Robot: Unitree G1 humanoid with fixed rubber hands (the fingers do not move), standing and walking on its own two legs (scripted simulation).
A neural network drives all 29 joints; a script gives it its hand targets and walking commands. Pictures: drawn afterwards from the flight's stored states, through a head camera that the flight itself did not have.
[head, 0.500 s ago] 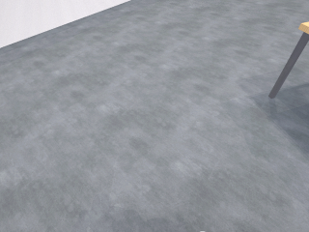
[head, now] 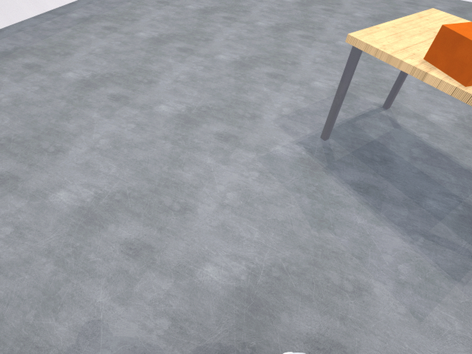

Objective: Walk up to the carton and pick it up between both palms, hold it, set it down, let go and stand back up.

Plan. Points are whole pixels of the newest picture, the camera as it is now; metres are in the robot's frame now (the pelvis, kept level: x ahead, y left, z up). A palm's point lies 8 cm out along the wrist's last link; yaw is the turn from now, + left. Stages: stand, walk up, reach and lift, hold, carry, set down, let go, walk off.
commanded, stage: walk up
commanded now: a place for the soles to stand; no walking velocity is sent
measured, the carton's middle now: out of the picture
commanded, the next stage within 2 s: none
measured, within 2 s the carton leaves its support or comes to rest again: neither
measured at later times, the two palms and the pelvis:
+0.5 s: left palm (135, 279) +0.29 +0.22 -0.11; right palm (451, 325) +0.21 -0.40 -0.12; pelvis +0.17 -0.07 -0.02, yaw -11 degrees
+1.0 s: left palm (179, 187) +0.53 +0.17 -0.12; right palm (450, 263) +0.31 -0.42 -0.07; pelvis +0.36 -0.09 +0.01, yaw -21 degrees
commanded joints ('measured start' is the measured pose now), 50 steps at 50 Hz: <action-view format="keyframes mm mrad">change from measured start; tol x32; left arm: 1 24 224 54 -70 6 -35 -13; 50 -72 172 15 -116 -1 -55 34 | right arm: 1 -70 -255 -137 -80 -38 -51 -19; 50 3 -236 -135 -105 -27 -26 12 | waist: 1 5 175 -63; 16 54 113 -71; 20 117 -441 -28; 34 -161 273 -140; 50 -43 110 42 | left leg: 1 223 221 -134 -331 -290 -10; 15 320 274 63 -114 -33 116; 21 -409 -61 -127 769 -351 -25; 32 250 -28 -119 15 -1 -14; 35 354 523 -697 -383 -758 43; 42 380 215 -3 -238 188 -70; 50 394 229 126 -183 199 45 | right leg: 1 -158 -121 -82 48 156 16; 17 151 -117 -195 -356 161 -51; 21 400 -311 719 -750 -304 -288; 31 129 -196 363 -573 -29 -236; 36 -350 -49 35 219 -33 -27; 50 -184 -121 -197 -240 317 -11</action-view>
